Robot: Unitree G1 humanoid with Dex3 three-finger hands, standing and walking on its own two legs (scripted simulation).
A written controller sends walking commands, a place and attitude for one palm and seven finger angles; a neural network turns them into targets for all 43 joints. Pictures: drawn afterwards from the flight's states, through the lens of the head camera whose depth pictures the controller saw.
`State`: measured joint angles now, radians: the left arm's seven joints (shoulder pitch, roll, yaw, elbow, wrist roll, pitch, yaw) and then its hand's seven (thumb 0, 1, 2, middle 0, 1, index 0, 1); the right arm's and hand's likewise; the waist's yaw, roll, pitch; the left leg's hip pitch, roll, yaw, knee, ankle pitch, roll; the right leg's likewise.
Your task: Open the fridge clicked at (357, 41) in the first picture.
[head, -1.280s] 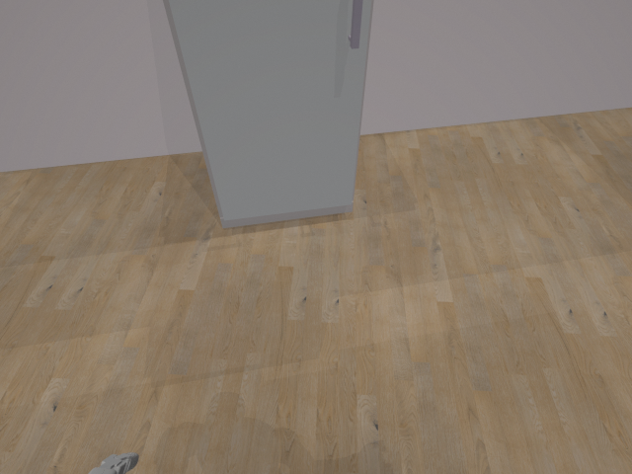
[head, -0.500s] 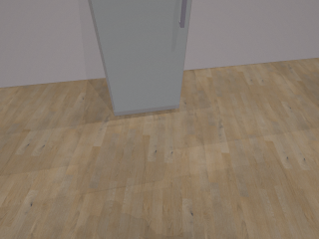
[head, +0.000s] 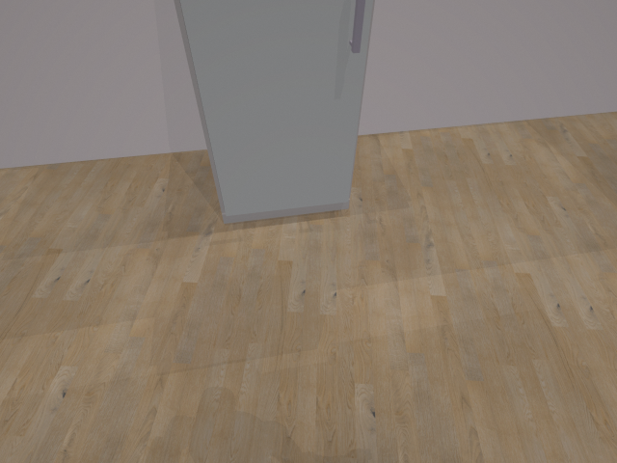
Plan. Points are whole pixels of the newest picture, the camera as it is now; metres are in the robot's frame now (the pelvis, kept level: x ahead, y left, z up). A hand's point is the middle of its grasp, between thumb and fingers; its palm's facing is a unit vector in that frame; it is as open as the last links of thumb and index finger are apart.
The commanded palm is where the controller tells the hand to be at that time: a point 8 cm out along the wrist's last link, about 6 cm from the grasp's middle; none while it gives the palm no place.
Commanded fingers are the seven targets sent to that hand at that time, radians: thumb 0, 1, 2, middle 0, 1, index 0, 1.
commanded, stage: look at it before walking up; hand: right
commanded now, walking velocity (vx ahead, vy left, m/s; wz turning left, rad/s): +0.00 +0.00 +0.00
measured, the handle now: (357, 3) +1.26 -0.07 +0.13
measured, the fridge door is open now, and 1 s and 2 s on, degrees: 0 0 0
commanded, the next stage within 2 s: walk to a spot facing it in 0.16 s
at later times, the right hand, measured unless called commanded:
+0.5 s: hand out of the picture +0.04 -0.23 -0.18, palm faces +0.05 +0.97 -0.23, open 7.4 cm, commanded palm none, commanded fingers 0.00 -0.90 -0.90 0.20 0.30 0.20 0.30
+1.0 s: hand (457, 388) +0.30 -0.24 -0.19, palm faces +0.09 +0.99 -0.13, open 7.4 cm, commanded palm none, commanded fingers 0.00 -0.90 -0.90 0.20 0.30 0.20 0.30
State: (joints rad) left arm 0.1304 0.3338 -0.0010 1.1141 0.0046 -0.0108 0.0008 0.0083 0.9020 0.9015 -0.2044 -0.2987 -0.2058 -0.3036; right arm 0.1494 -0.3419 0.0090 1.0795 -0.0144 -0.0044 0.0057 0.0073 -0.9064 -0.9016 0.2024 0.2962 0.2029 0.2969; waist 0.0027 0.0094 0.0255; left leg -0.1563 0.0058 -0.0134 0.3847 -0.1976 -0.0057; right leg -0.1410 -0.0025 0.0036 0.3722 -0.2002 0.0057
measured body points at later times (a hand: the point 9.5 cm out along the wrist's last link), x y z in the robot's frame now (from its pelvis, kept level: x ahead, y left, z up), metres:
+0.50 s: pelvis +0.03 -0.01 -0.01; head +0.02 -0.03 +0.44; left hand +0.06 +0.25 -0.15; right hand +0.04 -0.28 -0.16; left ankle +0.01 +0.12 -0.75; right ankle +0.00 -0.12 -0.73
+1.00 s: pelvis +0.23 -0.06 -0.02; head +0.26 -0.08 +0.43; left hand +0.11 +0.14 -0.15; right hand +0.29 -0.29 -0.17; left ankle +0.39 +0.03 -0.71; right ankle +0.04 -0.12 -0.75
